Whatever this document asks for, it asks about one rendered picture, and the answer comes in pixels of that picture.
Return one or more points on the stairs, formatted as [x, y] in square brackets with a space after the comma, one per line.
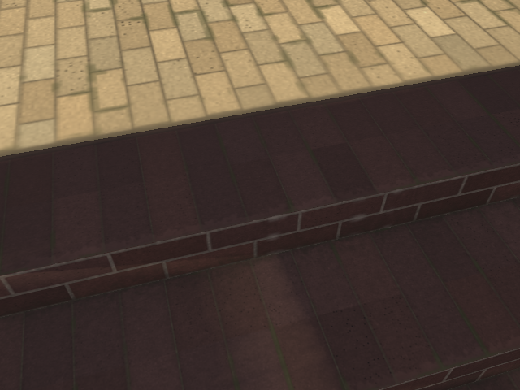
[416, 288]

